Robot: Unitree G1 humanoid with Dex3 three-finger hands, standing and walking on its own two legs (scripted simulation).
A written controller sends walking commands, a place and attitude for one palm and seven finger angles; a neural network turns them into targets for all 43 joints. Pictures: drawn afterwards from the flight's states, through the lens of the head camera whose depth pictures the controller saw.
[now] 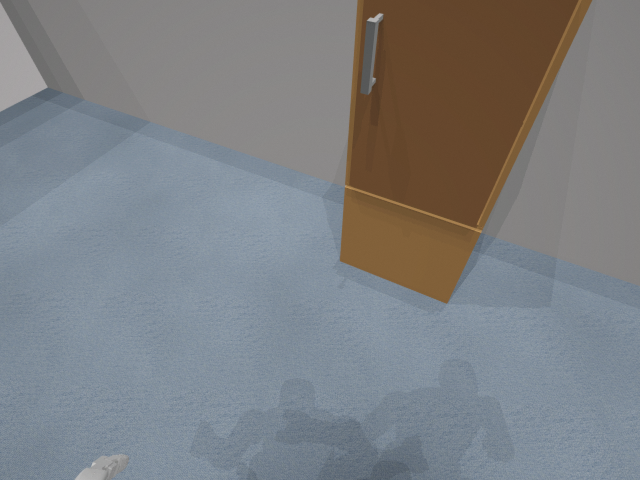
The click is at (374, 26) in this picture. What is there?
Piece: cupboard door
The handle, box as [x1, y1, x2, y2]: [360, 13, 383, 94]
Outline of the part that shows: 380,13 373,18 369,18 366,22 360,91 368,94 371,86 375,81 375,78 372,77 377,25 382,18 383,14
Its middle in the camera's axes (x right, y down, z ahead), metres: +0.12 -0.41 +0.87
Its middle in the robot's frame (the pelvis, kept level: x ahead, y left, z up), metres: +0.95 -0.07 +0.09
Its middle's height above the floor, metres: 0.86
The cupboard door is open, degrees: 0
